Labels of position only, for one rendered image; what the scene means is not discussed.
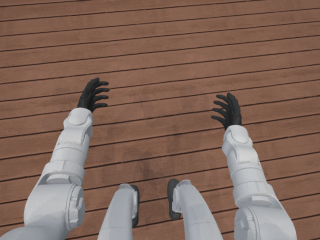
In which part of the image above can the right robot forearm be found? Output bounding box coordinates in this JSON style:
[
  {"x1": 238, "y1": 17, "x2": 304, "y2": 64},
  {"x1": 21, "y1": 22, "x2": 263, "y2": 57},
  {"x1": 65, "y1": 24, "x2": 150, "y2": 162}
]
[{"x1": 222, "y1": 125, "x2": 297, "y2": 240}]

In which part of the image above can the right robot upper arm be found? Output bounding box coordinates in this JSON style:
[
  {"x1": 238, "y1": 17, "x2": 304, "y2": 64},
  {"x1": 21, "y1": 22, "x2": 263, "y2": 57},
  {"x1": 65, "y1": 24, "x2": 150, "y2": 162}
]
[{"x1": 234, "y1": 205, "x2": 296, "y2": 240}]

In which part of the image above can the right robot foot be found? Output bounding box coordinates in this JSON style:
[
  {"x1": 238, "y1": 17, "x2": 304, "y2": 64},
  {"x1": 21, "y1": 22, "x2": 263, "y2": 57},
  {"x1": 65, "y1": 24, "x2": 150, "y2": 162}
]
[{"x1": 167, "y1": 179, "x2": 181, "y2": 221}]

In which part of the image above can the robot right hand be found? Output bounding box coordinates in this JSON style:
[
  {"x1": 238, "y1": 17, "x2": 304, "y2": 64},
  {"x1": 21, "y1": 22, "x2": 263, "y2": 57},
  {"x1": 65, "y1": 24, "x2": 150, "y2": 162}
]
[{"x1": 211, "y1": 92, "x2": 242, "y2": 131}]

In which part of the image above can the left robot shin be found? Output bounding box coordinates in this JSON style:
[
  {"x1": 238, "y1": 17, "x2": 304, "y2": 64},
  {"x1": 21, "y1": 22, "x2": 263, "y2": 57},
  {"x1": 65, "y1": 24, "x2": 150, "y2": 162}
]
[{"x1": 114, "y1": 183, "x2": 136, "y2": 218}]

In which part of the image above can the robot left hand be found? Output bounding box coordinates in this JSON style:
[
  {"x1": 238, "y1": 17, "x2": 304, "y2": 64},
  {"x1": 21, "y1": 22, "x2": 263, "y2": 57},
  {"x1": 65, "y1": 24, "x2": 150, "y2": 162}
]
[{"x1": 76, "y1": 77, "x2": 110, "y2": 113}]

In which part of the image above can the left robot upper arm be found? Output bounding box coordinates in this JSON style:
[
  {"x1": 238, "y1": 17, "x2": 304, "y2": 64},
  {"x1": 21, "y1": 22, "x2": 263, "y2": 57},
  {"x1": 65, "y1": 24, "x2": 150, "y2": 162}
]
[{"x1": 0, "y1": 183, "x2": 85, "y2": 240}]

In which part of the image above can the left robot forearm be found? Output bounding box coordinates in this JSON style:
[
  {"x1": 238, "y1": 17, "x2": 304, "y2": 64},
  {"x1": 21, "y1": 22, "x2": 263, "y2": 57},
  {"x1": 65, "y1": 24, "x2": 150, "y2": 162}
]
[{"x1": 23, "y1": 107, "x2": 93, "y2": 225}]

